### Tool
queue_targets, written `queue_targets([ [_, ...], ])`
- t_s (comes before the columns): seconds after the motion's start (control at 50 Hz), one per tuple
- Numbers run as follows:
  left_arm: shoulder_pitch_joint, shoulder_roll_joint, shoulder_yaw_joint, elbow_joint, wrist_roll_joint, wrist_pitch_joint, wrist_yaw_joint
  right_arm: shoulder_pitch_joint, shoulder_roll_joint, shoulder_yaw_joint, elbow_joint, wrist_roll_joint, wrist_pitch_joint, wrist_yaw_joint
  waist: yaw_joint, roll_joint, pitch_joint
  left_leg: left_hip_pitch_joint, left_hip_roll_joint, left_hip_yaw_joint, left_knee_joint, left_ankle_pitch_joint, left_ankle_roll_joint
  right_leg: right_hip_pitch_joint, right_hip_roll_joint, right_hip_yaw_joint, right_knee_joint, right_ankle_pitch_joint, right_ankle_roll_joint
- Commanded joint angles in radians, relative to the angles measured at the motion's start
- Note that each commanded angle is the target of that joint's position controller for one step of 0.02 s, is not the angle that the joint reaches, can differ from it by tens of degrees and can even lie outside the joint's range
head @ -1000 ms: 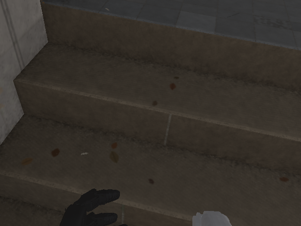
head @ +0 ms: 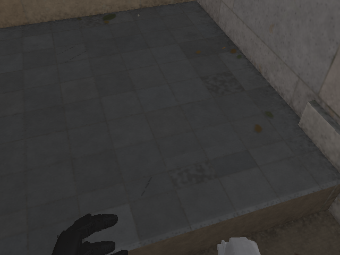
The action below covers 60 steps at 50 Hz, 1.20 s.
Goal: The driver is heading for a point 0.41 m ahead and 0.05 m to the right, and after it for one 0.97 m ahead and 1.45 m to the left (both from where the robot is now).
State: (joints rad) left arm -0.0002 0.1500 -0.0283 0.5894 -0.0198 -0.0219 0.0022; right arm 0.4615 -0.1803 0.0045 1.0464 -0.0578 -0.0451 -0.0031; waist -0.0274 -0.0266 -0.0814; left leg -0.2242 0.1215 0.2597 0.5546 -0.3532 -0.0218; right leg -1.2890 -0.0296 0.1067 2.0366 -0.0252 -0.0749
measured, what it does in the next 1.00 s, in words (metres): climbs: right foot 0.18 m higher, then left foot 0.18 m higher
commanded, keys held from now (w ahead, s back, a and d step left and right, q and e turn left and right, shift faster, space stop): e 0.32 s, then q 0.68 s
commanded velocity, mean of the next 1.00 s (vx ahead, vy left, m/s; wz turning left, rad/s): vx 0.09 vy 0.00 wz -0.05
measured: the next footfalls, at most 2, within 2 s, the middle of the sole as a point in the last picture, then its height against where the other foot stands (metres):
right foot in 0.20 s outside the picture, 0.18 m higher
left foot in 1.00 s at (117, 219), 0.18 m higher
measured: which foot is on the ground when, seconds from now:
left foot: down 0.00-0.20, up 0.22-0.98, down 1.00-1.00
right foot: up 0.00-0.18, down 0.20-1.00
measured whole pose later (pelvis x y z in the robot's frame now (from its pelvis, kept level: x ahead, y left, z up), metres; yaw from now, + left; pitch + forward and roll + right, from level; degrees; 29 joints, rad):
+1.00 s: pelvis +0.37 +0.00 +0.19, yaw +3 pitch +2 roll +0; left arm 0.38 0.23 0.05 0.87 -0.03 0.05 0.08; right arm 0.02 -0.11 0.07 0.49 0.01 0.04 0.02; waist 0.04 -0.04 -0.02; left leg -1.01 0.14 0.01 1.51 -0.57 0.02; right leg -0.04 -0.22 -0.30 0.34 -0.27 0.08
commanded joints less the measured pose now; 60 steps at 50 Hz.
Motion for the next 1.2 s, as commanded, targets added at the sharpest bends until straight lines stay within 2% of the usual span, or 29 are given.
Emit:
queue_targets([
  [0.02,0.022,-0.042,-0.022,-0.034,-0.002,0.016,0.014,-0.011,-0.088,-0.013,-0.1,0.01,-0.017,-0.022,0.003,0.073,0.137,0.168,0.232,-0.169,-0.232,0.274,0.154,-0.237,-0.032,0.007,0.083,-0.069,0.035],
  [0.08,-0.189,-0.048,-0.042,-0.16,-0.002,0.018,-0.014,0.054,-0.108,-0.029,-0.126,0.022,0.017,-0.067,-0.058,0.107,0.156,0.313,0.237,-0.12,-0.29,0.249,0.112,-0.309,-0.129,-0.086,-0.155,-0.176,0.064],
  [0.12,-0.282,-0.045,-0.051,-0.234,0.002,0.022,-0.04,0.047,-0.109,-0.036,-0.127,0.05,0.04,-0.099,-0.064,0.165,0.132,0.212,0.213,-0.073,-0.402,0.318,0.115,-0.048,-0.186,-0.164,-0.392,-0.16,0.081],
  [0.14,-0.316,-0.064,-0.07,-0.249,-0.007,0.025,-0.06,-0.016,-0.174,-0.052,-0.144,0.066,0.056,-0.104,-0.044,0.189,0.135,0.056,0.179,-0.012,-0.495,0.389,0.146,0.253,-0.16,-0.281,-0.675,-0.261,0.076],
  [0.16,-0.295,-0.037,-0.046,-0.236,-0.038,0.029,-0.068,0.061,-0.233,-0.069,-0.104,0.076,0.052,-0.096,-0.031,0.241,0.079,0.021,0.206,-0.003,-0.443,0.85,0.166,0.549,-0.062,-0.395,-0.754,-0.463,0.044],
  [0.18,-0.153,0.049,0.001,-0.211,-0.031,0.023,-0.074,0.103,-0.28,-0.071,-0.088,0.075,0.036,-0.081,0.045,0.279,-0.041,0.126,0.217,0.011,-0.26,1.618,0.164,0.719,0.034,-0.398,-0.741,-0.399,-0.026],
  [0.2,0.123,0.155,0.051,-0.127,-0.022,0.019,-0.071,0.034,-0.331,-0.083,-0.126,0.085,0.02,-0.067,0.169,0.3,-0.185,0.228,0.166,0.003,-0.048,1.733,0.123,0.89,0.097,-0.313,-0.968,-0.303,-0.097],
  [0.22,0.295,0.291,0.105,-0.074,-0.013,0.029,-0.055,0.021,-0.28,-0.073,-0.207,0.066,-0.021,-0.041,0.211,0.112,-0.336,-0.136,0.079,-0.078,0.297,1.425,0.028,1.268,-0.042,0.149,-1.067,-0.162,-0.23],
  [0.24,0.346,0.431,0.139,-0.056,0.05,0.051,-0.018,-0.045,-0.197,-0.044,-0.265,0.054,-0.067,0.001,0.167,-0.321,-0.546,-0.309,-0.18,-0.191,0.761,0.09,-0.036,1.422,-0.267,0.757,-1.57,-0.092,-0.401],
  [0.26,0.286,0.346,0.107,-0.079,0.103,0.042,-0.002,-0.043,-0.208,-0.069,-0.202,0.077,-0.075,0.039,0.151,-0.165,-0.644,-0.342,-0.193,-0.45,1.173,0.022,-0.025,1.404,-0.308,0.854,-1.66,-0.194,-0.361],
  [0.28,0.27,0.268,0.08,-0.049,0.092,0.034,-0.005,-0.135,-0.155,-0.058,-0.246,0.086,-0.064,0.047,0.145,-0.111,-0.538,-0.441,-0.168,-0.458,1.31,0.078,0.014,1.283,-0.266,0.733,-1.622,-0.383,-0.28],
  [0.32,0.203,0.139,0.053,0.01,0.028,0.002,0.001,-0.308,-0.033,-0.013,-0.405,0.034,-0.045,0.005,0.062,-0.027,-0.164,-0.664,-0.134,-0.415,1.429,0.17,0.079,1.001,-0.162,0.513,-1.51,-0.59,-0.155],
  [0.38,0.169,0.057,0.018,0.089,0.056,-0.015,-0.008,-0.211,0.064,0.041,-0.439,0.06,-0.026,0.002,-0.045,0.004,-0.018,-0.719,-0.103,-0.436,1.524,0.268,0.121,0.835,-0.161,0.254,-1.513,-0.381,-0.08],
  [0.44,0.165,0.017,-0.011,0.121,0.067,-0.024,-0.016,-0.188,0.044,0.044,-0.42,0.091,0.01,-0.036,-0.062,0.012,0.059,-0.715,-0.134,-0.468,1.353,0.304,0.093,0.696,-0.137,-0.001,-1.537,-0.212,-0.064],
  [0.48,0.15,0.037,-0.022,0.144,0.094,-0.036,-0.024,-0.17,0.036,0.034,-0.394,0.058,0.032,-0.05,-0.066,-0.039,0.038,-0.706,-0.17,-0.392,1.502,0.386,0.054,0.653,-0.167,-0.035,-1.594,-0.169,-0.097],
  [0.54,0.227,0.062,-0.023,0.201,0.083,-0.02,-0.018,-0.175,0.036,0.025,-0.373,0.061,0.059,-0.063,-0.016,-0.081,0.073,-0.901,-0.188,-0.406,1.717,0.319,0.016,0.79,-0.222,0.002,-1.645,-0.196,-0.093],
  [0.66,0.345,0.041,0.004,0.221,0.069,-0.019,0.058,-0.374,0.031,0.024,-0.445,0.053,0.066,-0.062,0.094,-0.059,0.064,-1.126,-0.15,-0.437,1.718,0.229,-0.046,1.142,-0.308,0.034,-1.657,-0.104,-0.103],
  [0.8,0.421,0.123,0.053,0.223,0.031,-0.01,0.114,-0.471,0.089,0.049,-0.546,0.064,0.072,-0.035,0.106,-0.087,0.084,-1.294,-0.046,-0.453,1.673,-0.024,-0.073,1.385,-0.425,0.031,-1.726,0.07,-0.135],
  [0.9,0.358,0.169,0.088,0.214,0.026,0.036,0.116,-0.501,0.122,0.079,-0.634,0.064,0.079,-0.004,0.057,-0.071,0.078,-1.169,0.048,-0.351,1.448,-0.064,-0.058,1.32,-0.357,-0.147,-1.756,0.055,-0.077],
  [0.92,0.337,0.209,0.102,0.209,0.017,0.04,0.113,-0.529,0.148,0.097,-0.672,0.061,0.073,0.011,0.033,-0.108,0.063,-1.083,0.103,-0.421,1.249,-0.163,-0.002,1.284,-0.363,-0.158,-1.789,0.079,-0.049],
  [0.94,0.282,0.277,0.124,0.192,0.001,0.061,0.099,-0.477,0.117,0.096,-0.66,0.075,0.083,0.025,-0.003,-0.093,0.029,-0.785,0.037,-0.238,0.969,-0.376,0.027,1.154,-0.306,-0.296,-1.843,0.038,-0.049],
  [0.96,0.347,0.312,0.142,0.201,-0.015,0.073,0.087,-0.563,0.082,0.079,-0.673,0.083,0.083,0.03,0.051,-0.095,0.044,-0.61,-0.003,-0.155,0.856,-0.365,0.045,1.071,-0.319,-0.278,-1.897,0.015,-0.078],
  [1.0,0.37,0.334,0.146,0.23,-0.035,0.069,0.064,-0.396,-0.027,0.017,-0.599,0.062,0.071,0.03,-0.016,-0.138,0.003,-0.462,-0.09,-0.108,0.702,-0.165,0.111,1.191,-0.289,-0.352,-1.776,0.558,-0.076],
  [1.02,0.41,0.28,0.127,0.217,-0.009,0.051,0.055,-0.228,-0.158,-0.041,-0.542,0.057,0.064,0.035,-0.055,-0.042,-0.075,-0.252,-0.157,-0.264,0.593,0.099,0.185,1.147,-0.208,-0.376,-1.499,0.782,-0.032],
  [1.04,0.333,0.219,0.097,0.125,0.018,0.035,0.041,-0.12,-0.312,-0.093,-0.54,0.069,0.065,0.029,-0.112,0.394,-0.207,0.019,0.026,-0.82,0.222,0.05,0.358,0.785,-0.043,-0.309,-1.095,0.16,0.092],
  [1.06,0.277,0.212,0.101,0.119,0.016,0.011,0.007,-0.15,-0.362,-0.1,-0.563,0.031,0.068,0.014,-0.081,0.422,-0.378,0.07,0.112,-1.167,-0.085,-0.164,0.397,0.714,0.066,-0.049,-0.694,-0.359,0.113],
  [1.08,0.256,0.146,0.091,0.111,-0.022,0.008,-0.01,-0.243,-0.305,-0.067,-0.567,0.029,0.061,0.012,-0.029,0.328,-0.33,-0.019,0.138,-1.092,-0.126,-0.184,0.316,0.649,0.06,0.051,-0.479,-0.347,0.105],
  [1.14,0.246,0.112,0.076,0.068,0.02,0.033,0.031,-0.438,-0.075,-0.025,-0.522,0.07,0.062,0.016,0.086,0.221,-0.005,-0.384,-0.007,-0.689,0.125,-0.303,0.169,0.563,0.015,-0.011,-0.405,-0.226,0.077],
  [1.2,0.276,0.111,0.066,0.043,0.035,0.027,0.04,-0.41,-0.064,-0.027,-0.505,0.055,0.023,0.012,0.092,0.162,0.022,-0.425,-0.008,-0.702,0.12,-0.206,0.176,0.573,0.031,-0.026,-0.305,-0.136,0.044],
])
